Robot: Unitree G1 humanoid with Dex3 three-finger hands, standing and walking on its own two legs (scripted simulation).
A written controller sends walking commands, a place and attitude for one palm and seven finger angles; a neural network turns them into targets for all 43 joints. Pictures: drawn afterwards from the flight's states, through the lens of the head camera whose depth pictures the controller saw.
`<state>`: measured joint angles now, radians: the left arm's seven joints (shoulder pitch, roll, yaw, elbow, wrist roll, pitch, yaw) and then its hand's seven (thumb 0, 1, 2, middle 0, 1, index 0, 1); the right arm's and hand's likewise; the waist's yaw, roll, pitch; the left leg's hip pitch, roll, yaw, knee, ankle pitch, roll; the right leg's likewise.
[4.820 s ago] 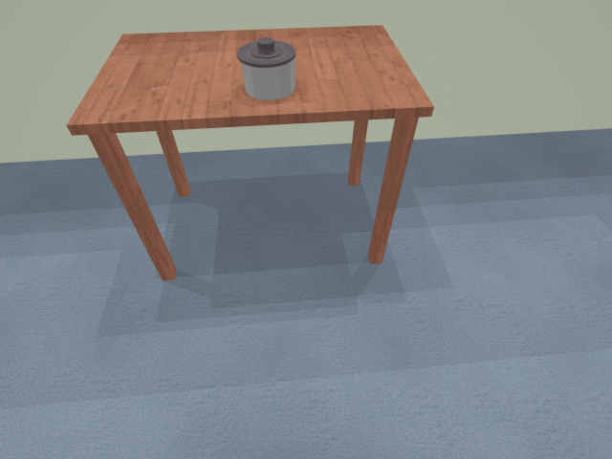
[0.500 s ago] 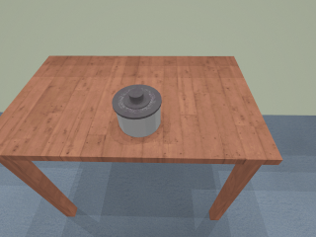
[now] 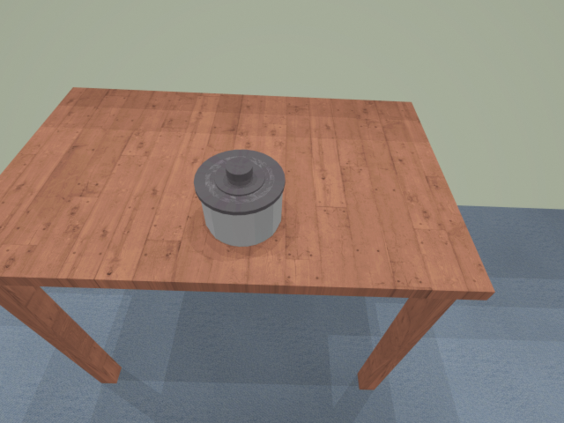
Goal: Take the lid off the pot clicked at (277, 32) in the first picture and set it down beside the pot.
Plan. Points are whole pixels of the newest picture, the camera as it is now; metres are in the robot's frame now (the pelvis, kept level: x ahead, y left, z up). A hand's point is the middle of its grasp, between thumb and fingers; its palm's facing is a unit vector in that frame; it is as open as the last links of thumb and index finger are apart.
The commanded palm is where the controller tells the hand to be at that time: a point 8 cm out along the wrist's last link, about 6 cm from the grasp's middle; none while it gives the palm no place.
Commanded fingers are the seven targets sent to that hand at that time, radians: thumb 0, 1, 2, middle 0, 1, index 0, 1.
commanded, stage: look again from close up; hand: left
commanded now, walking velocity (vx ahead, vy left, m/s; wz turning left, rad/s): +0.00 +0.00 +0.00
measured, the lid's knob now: (239, 169) +0.49 +0.11 +0.09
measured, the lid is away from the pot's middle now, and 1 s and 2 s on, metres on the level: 0.00 0.00 0.00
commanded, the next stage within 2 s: lift the closed hand beside the body in 0.32 s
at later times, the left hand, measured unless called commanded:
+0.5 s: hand out of the picture +0.03 +0.19 -0.15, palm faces +0.07 -0.97 -0.24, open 7.2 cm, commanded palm +0.09 +0.23 -0.06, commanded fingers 0.00 0.90 0.90 -0.42 -0.54 -0.42 -0.54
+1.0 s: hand out of the picture +0.10 +0.22 -0.02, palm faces +0.29 -0.92 -0.28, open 3.2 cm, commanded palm +0.05 +0.26 +0.02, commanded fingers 0.00 0.90 0.90 -1.30 -1.50 -1.30 -1.50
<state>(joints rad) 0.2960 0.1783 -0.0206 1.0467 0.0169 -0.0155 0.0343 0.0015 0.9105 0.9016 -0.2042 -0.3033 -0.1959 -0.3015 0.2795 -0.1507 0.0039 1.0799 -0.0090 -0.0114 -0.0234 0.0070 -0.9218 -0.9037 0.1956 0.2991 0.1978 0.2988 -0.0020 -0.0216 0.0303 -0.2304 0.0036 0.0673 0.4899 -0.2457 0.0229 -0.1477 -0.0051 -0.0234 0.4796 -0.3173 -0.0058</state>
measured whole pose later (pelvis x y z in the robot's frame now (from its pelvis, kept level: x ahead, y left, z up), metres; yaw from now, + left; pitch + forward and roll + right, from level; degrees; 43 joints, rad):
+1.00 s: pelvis -0.02 +0.00 +0.00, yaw +3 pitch -3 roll -1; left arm 0.61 0.23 0.07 -0.04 -0.02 -0.04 0.07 0.01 0.90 0.90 -1.09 -1.27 -1.08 -1.27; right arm 0.16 -0.21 0.02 0.52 0.01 -0.12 -0.06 0.01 -0.90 -0.90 0.20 0.30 0.20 0.30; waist 0.07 0.02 0.01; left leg -0.25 0.00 0.01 0.51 -0.22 0.02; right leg -0.14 -0.01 -0.08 0.47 -0.29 -0.01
